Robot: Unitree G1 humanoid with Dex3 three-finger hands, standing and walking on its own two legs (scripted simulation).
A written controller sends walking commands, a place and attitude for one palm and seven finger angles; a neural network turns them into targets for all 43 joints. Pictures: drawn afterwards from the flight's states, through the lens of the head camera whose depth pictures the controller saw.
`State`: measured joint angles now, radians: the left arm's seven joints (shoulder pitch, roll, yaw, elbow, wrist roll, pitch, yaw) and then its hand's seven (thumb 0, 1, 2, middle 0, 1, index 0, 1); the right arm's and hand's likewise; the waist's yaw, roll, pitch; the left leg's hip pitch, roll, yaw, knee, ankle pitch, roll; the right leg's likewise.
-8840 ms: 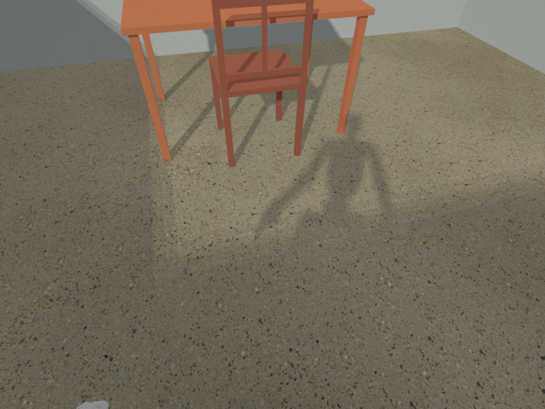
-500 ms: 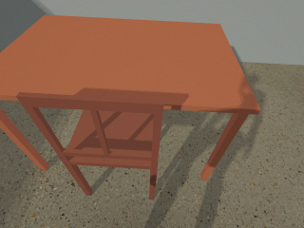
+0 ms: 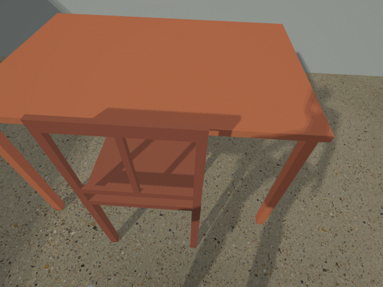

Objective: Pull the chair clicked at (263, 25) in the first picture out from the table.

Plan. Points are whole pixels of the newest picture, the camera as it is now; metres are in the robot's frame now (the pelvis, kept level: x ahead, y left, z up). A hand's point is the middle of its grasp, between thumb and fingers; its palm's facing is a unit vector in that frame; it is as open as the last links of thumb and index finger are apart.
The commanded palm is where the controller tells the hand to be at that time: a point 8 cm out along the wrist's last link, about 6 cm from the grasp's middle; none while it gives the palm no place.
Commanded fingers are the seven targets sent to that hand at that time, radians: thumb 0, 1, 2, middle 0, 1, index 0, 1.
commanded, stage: raise the hand toward the chair's back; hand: left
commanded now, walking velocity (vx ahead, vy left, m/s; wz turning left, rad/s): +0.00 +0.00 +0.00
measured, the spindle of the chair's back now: (129, 166) +0.43 +0.22 -0.08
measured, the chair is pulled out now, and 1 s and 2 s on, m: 0.00 0.00 0.00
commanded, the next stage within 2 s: none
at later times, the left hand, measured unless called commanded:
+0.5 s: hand out of the picture +0.13 +0.19 -0.06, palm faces +0.04 -1.00 -0.06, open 10.6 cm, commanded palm +0.12 +0.25 -0.05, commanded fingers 0.00 0.20 0.60 -0.13 -0.19 -0.13 -0.19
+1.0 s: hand (96, 266) +0.16 +0.21 -0.05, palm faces +0.02 -1.00 -0.04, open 14.9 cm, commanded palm +0.14 +0.27 -0.04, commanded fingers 0.00 -0.38 0.35 -0.07 -0.10 -0.07 -0.10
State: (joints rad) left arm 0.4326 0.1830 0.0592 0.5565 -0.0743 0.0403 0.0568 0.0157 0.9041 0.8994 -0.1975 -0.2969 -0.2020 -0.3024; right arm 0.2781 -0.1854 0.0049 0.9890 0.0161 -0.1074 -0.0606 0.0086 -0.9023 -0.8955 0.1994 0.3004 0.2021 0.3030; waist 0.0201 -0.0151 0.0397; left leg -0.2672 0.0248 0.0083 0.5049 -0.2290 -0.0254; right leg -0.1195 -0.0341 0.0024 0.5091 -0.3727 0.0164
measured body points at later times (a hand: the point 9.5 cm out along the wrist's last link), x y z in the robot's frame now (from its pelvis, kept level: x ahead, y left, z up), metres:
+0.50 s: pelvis -0.07 -0.02 -0.11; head -0.02 +0.00 +0.33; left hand +0.12 +0.24 -0.05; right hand +0.15 -0.25 -0.17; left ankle +0.02 +0.14 -0.73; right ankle -0.07 -0.13 -0.73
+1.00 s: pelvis -0.06 +0.02 -0.10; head -0.01 +0.04 +0.35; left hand +0.16 +0.27 -0.05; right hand +0.10 -0.24 -0.17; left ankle +0.02 +0.14 -0.73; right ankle -0.07 -0.13 -0.73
